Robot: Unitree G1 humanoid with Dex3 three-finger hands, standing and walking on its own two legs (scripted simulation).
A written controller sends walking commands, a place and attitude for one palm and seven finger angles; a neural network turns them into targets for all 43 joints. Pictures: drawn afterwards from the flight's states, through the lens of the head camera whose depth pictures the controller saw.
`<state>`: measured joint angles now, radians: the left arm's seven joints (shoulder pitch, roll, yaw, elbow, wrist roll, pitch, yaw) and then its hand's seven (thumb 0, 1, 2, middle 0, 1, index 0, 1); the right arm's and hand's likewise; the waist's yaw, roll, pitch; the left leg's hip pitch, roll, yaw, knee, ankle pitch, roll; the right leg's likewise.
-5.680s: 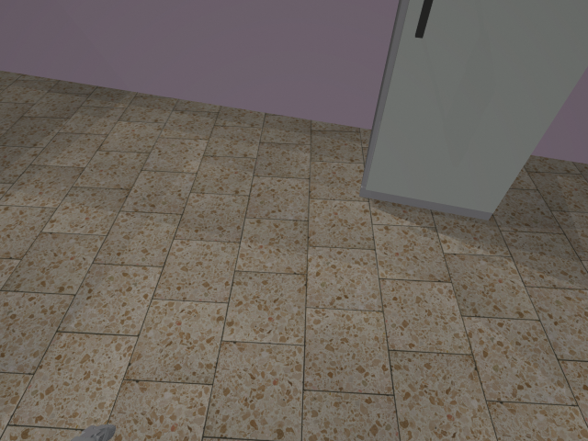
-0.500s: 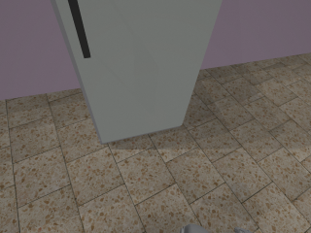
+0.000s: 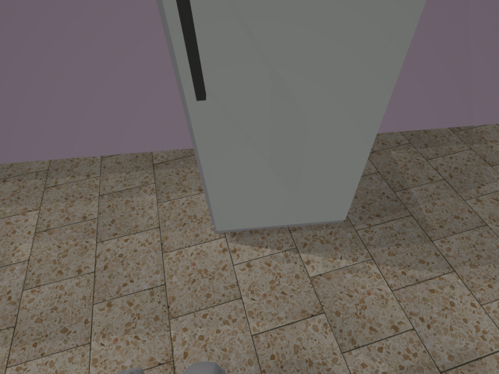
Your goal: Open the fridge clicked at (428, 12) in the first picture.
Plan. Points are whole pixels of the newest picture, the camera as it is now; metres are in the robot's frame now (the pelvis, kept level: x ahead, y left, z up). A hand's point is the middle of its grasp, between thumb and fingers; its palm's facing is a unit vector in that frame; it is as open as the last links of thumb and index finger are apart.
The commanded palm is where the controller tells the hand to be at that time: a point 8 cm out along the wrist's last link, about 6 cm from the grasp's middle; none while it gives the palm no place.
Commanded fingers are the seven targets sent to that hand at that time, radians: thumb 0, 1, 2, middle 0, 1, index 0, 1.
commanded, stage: take the last steps up to it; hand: left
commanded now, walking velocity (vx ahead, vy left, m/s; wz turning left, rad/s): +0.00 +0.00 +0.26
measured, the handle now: (187, 18) +0.74 +0.15 +0.22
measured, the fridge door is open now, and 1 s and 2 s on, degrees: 0 0 0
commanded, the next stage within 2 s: come to a stop and stand still in 1.08 s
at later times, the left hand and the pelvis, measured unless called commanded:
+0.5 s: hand out of the picture +0.04 +0.24 -0.17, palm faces +0.08 -0.98 -0.18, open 7.4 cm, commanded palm none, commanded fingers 0.00 0.90 0.90 -0.20 -0.30 -0.20 -0.30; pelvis +0.04 +0.05 +0.01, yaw +3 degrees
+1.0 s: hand (189, 336) +0.22 +0.14 -0.16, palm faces +0.10 -0.97 -0.23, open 7.2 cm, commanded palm none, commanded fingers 0.00 0.90 0.90 -0.20 -0.30 -0.20 -0.30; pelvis +0.19 -0.05 +0.00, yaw +4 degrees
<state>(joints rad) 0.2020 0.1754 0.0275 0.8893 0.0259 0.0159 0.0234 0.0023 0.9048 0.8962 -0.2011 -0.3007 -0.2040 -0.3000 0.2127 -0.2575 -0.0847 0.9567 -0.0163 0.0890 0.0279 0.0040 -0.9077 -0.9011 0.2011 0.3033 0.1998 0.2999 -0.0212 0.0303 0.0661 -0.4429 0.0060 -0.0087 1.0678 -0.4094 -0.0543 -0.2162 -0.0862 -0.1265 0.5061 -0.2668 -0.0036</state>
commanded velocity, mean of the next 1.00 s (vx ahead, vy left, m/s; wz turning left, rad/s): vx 0.25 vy -0.08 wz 0.03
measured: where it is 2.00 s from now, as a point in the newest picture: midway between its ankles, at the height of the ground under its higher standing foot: (278, 366)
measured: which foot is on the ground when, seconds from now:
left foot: up 0.00-0.14, down 0.16-0.74, up 0.76-1.00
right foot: down 0.00-0.16, up 0.18-0.72, down 0.74-1.00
